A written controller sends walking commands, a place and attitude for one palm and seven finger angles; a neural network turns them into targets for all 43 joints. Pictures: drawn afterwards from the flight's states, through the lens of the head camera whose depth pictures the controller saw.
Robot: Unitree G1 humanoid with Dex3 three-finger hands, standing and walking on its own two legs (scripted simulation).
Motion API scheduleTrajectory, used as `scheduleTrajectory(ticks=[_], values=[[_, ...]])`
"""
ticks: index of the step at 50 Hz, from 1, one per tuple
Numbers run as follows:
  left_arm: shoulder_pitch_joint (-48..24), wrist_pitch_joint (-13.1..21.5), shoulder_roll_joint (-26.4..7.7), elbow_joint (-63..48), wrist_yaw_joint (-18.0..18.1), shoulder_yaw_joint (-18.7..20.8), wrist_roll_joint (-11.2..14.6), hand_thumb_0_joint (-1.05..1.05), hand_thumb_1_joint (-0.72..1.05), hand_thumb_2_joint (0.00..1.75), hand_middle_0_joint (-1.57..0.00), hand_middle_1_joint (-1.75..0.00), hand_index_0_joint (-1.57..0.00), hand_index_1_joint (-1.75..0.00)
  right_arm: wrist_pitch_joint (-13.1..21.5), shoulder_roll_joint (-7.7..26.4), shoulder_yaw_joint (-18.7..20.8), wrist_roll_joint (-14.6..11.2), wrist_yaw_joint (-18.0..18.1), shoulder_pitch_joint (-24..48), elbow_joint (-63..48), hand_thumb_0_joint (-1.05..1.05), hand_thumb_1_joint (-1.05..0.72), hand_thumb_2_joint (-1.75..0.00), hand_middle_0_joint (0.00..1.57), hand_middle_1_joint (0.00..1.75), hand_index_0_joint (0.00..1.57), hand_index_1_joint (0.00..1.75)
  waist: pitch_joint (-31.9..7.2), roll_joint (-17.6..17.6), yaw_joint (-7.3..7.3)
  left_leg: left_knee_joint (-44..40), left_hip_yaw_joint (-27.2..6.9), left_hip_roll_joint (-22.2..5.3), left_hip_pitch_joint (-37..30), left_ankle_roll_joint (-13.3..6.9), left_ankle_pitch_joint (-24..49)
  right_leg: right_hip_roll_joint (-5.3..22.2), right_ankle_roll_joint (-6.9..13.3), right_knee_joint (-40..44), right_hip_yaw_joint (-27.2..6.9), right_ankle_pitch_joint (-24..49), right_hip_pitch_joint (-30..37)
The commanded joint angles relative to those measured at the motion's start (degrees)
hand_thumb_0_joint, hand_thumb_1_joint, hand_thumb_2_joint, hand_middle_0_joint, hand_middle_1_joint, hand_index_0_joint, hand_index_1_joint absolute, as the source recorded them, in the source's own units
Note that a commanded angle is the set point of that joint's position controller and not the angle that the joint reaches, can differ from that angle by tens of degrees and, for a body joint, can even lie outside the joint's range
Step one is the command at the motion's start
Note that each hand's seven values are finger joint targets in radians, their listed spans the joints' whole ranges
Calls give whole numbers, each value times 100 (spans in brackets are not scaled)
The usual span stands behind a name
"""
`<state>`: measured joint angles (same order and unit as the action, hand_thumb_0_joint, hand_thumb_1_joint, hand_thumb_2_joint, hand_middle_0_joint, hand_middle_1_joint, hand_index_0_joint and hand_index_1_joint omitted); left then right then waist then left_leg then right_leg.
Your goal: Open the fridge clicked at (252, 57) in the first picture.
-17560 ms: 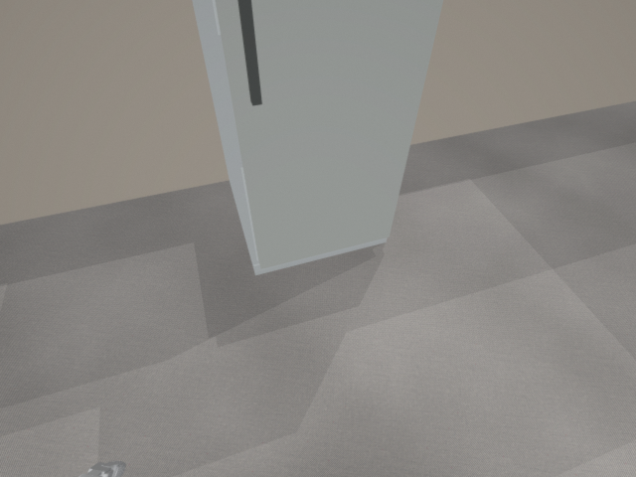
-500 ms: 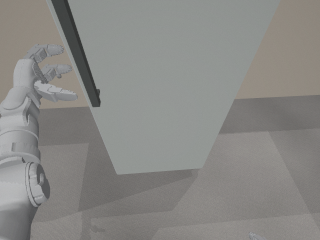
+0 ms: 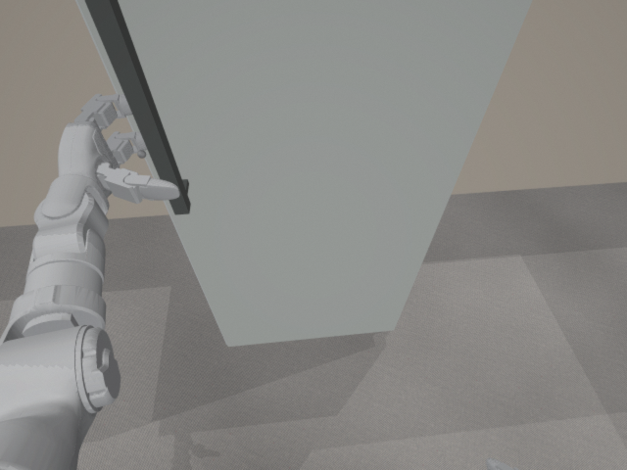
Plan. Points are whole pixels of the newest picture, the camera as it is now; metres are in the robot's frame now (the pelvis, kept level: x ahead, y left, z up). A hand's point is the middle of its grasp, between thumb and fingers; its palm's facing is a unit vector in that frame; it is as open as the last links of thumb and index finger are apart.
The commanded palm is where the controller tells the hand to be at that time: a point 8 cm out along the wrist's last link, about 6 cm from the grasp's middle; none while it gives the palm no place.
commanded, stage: feel for the door with the fingertips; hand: left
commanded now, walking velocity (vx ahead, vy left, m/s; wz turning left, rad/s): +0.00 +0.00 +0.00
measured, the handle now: (154, 117) +0.52 +0.21 +0.18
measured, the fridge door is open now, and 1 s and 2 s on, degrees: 0 0 0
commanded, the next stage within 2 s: slide the fingers in behind the handle in 0.36 s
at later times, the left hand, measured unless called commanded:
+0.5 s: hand (129, 145) +0.47 +0.23 +0.17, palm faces +0.09 -1.00 -0.01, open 13.7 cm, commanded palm +0.45 +0.27 +0.16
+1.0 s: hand (137, 154) +0.46 +0.22 +0.16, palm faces +0.09 -1.00 +0.00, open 13.9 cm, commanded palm +0.42 +0.26 +0.16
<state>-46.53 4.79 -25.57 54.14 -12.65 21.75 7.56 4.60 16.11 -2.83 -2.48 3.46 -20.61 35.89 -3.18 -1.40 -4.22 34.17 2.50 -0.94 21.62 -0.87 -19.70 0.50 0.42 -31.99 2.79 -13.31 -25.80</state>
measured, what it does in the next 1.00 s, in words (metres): stands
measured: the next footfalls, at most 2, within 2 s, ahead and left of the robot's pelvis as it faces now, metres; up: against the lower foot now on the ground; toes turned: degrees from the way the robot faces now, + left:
none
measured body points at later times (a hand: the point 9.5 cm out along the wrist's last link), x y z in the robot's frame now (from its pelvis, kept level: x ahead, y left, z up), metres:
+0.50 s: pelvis +0.00 +0.00 +0.00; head +0.06 +0.00 +0.44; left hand +0.46 +0.28 +0.17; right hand +0.03 -0.27 -0.12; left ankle -0.03 +0.11 -0.73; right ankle +0.03 -0.12 -0.73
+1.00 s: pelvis +0.00 +0.00 +0.00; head +0.04 +0.00 +0.45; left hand +0.45 +0.27 +0.17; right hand +0.08 -0.25 -0.11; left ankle -0.03 +0.11 -0.73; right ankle +0.03 -0.12 -0.73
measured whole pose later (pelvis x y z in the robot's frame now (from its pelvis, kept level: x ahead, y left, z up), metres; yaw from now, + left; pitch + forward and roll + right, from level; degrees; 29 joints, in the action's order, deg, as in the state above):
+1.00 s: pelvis +0.00 +0.00 +0.00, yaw +0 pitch +8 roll -1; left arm -45.8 5.8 -25.5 53.4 -12.3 21.2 8.0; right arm 4.2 15.8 -2.7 -2.5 3.3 -21.3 35.7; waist -3.4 -1.7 -3.9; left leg 34.7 2.6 -1.0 22.1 -1.1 -20.2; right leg 0.4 0.1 -31.8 2.6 -13.4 -26.0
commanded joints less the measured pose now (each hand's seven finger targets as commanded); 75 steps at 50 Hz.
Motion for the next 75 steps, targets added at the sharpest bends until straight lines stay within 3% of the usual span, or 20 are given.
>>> scheduleTrajectory(ticks=[1,9,12,15,18,22,24,30,38,42,45,48,50,53,55,58,62,67,72,75], values=[[-2523,463,-1943,-1240,73,412,6,0,-50,30,-30,-120,-30,-120,156,827,337,2,88,-232,-580,0,-90,-90,20,30,20,30,-1929,-34,159,-453,-230,32,-224,-86,1915,-40,137,82,-174,1968,1587],[-3341,597,-1937,-689,-130,214,42,0,-50,30,-30,-120,-30,-120,181,882,325,-4,185,-355,-436,0,-90,-90,20,30,20,30,-1880,-87,-97,-425,-269,50,-240,-101,1426,-28,104,180,-215,1534,1271],[-3632,679,-1636,-420,-211,-112,32,0,-50,30,-30,-120,-30,-120,208,879,320,0,189,-445,-334,0,-90,-90,20,30,20,30,-1741,-208,-254,-368,-295,60,-245,-99,1353,-21,103,193,-195,1427,1034],[-3692,692,-2006,-71,-236,143,27,0,-50,30,-30,-120,-30,-120,203,950,322,24,194,-566,-260,0,-90,-90,20,30,20,30,-1871,18,-246,-355,-345,55,-65,-90,1305,-26,88,151,-202,1398,1069],[-3700,816,-2197,-205,-245,304,-18,0,-50,30,-30,-120,-30,-120,193,950,352,65,151,-650,-275,0,-90,-90,20,30,20,30,-2275,-303,-141,-259,-334,68,-180,-79,1707,-28,110,30,-217,1742,1219],[-3711,835,-2013,-54,-295,157,44,0,-50,30,-30,-120,-30,-120,148,966,366,54,131,-710,-255,0,-90,-90,20,30,20,30,-2003,-41,-244,-259,-351,43,-99,-100,1612,-61,92,78,-166,1624,1059],[-3919,820,-2005,-154,-301,100,27,0,-50,30,-30,-120,-30,-120,134,965,360,46,136,-688,-260,0,-90,-90,20,30,20,30,-2040,-295,-298,-271,-339,54,-112,-93,1457,-57,77,102,-202,1503,964],[-3566,815,-1689,-293,-263,-19,59,0,-50,30,-30,-120,-30,-120,151,931,388,58,99,-708,-292,0,-90,-90,20,30,20,30,-2123,-372,-199,-281,-401,19,-324,-51,1590,-91,119,78,-114,1393,856],[-3047,716,-1924,-734,-98,337,91,0,-50,30,-30,-120,-30,-120,137,914,374,56,66,-547,-445,0,-90,-90,20,30,20,30,-2069,-287,28,-346,-360,4,-269,-66,1687,-97,148,68,-110,1481,1105],[-2853,709,-1683,-1216,-32,175,84,0,-50,30,-30,-120,-30,-120,154,859,369,42,54,-428,-555,0,-90,-90,20,30,20,30,-2149,-397,74,-347,-328,-4,-423,-58,1979,-93,164,44,-111,1707,1232],[-2555,575,-1685,-1230,-12,320,178,0,-50,30,-30,-120,-30,-120,156,852,377,21,60,-339,-555,0,-90,-90,20,30,20,30,-2060,-108,106,-371,-275,-20,-384,-64,1986,-104,136,83,-123,1835,1337],[-2840,501,-1332,-1700,20,-56,134,0,-50,30,-30,-120,-30,-120,162,801,366,6,67,-227,-591,0,-90,-90,20,30,20,30,-2056,-511,24,-380,-296,-15,-623,-48,2186,-82,146,94,-110,1865,1226],[-2607,435,-1399,-1779,79,106,172,0,-50,30,-30,-120,-30,-120,176,807,386,21,69,-249,-553,0,-90,-90,20,30,20,30,-2210,-337,115,-362,-350,-38,-764,-16,2438,-100,158,83,-86,1957,1294],[-2554,275,-1063,-1607,109,-93,243,0,-50,30,-30,-120,-30,-120,171,794,368,3,81,-179,-525,0,-90,-90,20,30,20,30,-1839,-27,34,-415,-320,-36,-615,-44,2282,-89,130,153,-57,1946,1249],[-2651,198,-1061,-1525,152,-143,189,0,-50,30,-30,-120,-30,-120,154,790,353,-12,93,-126,-495,0,-90,-90,20,30,20,30,-1685,-108,7,-450,-308,-2,-533,-44,1967,-69,139,191,-68,1755,1173],[-2871,286,-920,-1961,246,-277,129,0,-50,30,-30,-120,-30,-120,183,734,358,11,86,-54,-533,0,-90,-90,20,30,20,30,-2036,-530,51,-394,-335,9,-875,-12,2352,-53,166,145,-92,1895,1208],[-2623,288,-1018,-1620,324,-78,190,0,-50,30,-30,-120,-30,-120,181,774,351,27,106,-67,-469,0,-90,-90,20,30,20,30,-1913,173,96,-443,-327,9,-626,-42,2150,-61,153,170,-67,1910,1410],[-2868,368,-878,-1734,353,-289,69,0,-50,30,-30,-120,-30,-120,197,730,332,14,103,34,-527,0,-90,-90,20,30,20,30,-1909,-206,96,-477,-306,40,-662,-48,1969,-30,173,181,-105,1756,1356],[-2807,398,-752,-1638,334,-322,164,0,-50,30,-30,-120,-30,-120,235,743,341,15,114,6,-484,0,-90,-90,20,30,20,30,-1977,46,79,-480,-298,42,-650,-64,1955,-45,161,208,-108,1832,1469],[-2966,416,-575,-1692,322,-509,144,0,-50,30,-30,-120,-30,-120,269,707,330,4,110,50,-438,0,-90,-90,20,30,20,30,-1914,-207,37,-500,-297,51,-715,-49,1859,-46,166,232,-110,1740,1342]])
